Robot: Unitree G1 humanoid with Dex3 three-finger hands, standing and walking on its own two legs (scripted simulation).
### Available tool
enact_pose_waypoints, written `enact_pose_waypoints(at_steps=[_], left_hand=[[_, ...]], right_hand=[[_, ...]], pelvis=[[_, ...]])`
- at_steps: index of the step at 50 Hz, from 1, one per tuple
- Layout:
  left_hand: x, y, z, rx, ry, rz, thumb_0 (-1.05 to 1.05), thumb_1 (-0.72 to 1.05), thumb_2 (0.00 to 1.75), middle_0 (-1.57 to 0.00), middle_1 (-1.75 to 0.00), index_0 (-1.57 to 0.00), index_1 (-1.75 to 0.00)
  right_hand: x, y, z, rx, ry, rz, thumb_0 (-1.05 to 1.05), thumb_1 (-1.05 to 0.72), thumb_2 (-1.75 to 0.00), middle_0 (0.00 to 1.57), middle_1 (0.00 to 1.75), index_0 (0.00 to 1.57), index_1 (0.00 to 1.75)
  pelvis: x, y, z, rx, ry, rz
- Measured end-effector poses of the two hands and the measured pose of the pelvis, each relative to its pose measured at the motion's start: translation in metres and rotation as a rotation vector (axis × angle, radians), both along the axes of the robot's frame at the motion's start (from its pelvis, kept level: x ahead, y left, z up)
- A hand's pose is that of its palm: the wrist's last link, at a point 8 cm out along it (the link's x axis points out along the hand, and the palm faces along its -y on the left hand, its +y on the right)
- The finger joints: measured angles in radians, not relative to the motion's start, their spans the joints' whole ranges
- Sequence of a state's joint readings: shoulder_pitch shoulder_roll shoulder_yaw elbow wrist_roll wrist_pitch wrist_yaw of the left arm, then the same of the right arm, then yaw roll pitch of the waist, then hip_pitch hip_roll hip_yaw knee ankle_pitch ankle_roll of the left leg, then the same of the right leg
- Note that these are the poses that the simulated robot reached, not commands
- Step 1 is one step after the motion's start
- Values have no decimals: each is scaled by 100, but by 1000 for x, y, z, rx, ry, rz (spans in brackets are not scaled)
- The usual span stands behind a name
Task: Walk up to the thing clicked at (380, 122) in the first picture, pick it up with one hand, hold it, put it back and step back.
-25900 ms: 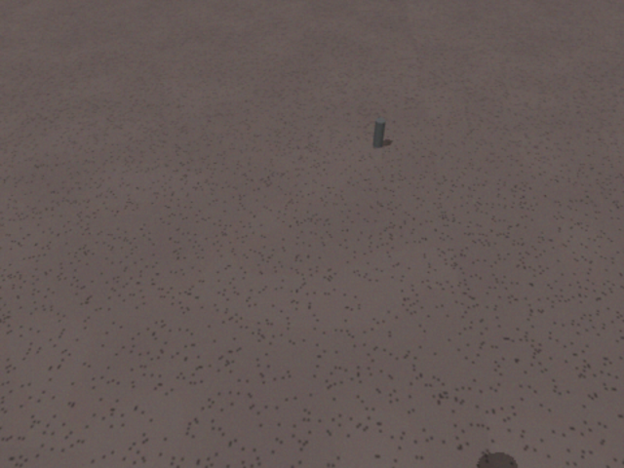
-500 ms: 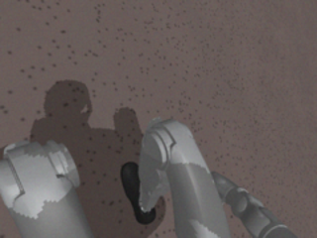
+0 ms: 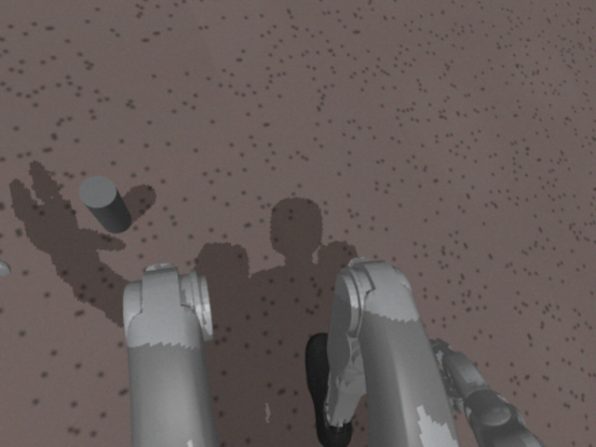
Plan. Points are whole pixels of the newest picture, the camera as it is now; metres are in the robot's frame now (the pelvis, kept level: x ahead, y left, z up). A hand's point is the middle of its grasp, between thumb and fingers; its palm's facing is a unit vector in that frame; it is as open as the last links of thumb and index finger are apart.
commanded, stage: home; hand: left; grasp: from the side
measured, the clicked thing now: (108, 207) +0.44 +0.29 -0.26
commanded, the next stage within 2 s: none
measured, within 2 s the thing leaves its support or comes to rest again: neither
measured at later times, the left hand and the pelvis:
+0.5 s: hand out of the picture +0.26 +0.32 +0.11, palm faces +0.32 -0.83 -0.45, open 17.5 cm; pelvis +0.04 -0.01 +0.20, yaw +8 degrees
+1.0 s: hand out of the picture +0.24 +0.23 +0.31, palm faces +0.29 -0.90 -0.32, open 17.6 cm; pelvis +0.09 +0.01 +0.37, yaw +11 degrees
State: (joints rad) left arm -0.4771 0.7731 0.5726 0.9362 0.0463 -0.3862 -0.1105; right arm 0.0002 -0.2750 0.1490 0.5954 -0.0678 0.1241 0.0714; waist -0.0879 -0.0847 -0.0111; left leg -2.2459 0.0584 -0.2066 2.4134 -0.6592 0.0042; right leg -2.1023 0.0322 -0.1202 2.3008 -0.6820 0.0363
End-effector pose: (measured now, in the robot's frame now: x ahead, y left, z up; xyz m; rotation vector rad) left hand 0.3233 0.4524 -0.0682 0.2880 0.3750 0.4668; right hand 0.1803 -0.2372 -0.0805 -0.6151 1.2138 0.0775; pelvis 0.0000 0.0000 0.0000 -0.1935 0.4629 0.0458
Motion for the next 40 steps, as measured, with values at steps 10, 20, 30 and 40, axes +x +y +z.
enact_pose_waypoints(at_steps=[10, 20, 30, 40], left_hand=[[-52, -31, 75, 76, 215, 23, -1, -53, 7, -6, -6, -6, -6], [-84, -83, 169, 16, 311, 60, -1, -54, 6, -7, -6, -6, -6], [-103, -119, 251, -87, 394, 98, -1, -54, 6, -6, -5, -5, -6], [-113, -154, 332, -157, 423, 91, -1, -55, 5, -6, -5, -5, -6]], right_hand=[[6, 1, 23, 120, 2, -137, 1, -90, -90, 21, 30, 20, 30], [50, 7, 124, 162, -150, -160, 1, -90, -90, 21, 30, 20, 30], [88, 10, 241, 158, -337, -148, 1, -90, -90, 20, 30, 20, 30], [92, 23, 332, 158, -435, -169, 1, -90, -90, 20, 30, 20, 30]], pelvis=[[5, -5, 59, 59, 100, 29], [23, -14, 157, 99, 95, 62], [49, -10, 249, 122, 4, 97], [76, 0, 325, 141, -127, 130]])
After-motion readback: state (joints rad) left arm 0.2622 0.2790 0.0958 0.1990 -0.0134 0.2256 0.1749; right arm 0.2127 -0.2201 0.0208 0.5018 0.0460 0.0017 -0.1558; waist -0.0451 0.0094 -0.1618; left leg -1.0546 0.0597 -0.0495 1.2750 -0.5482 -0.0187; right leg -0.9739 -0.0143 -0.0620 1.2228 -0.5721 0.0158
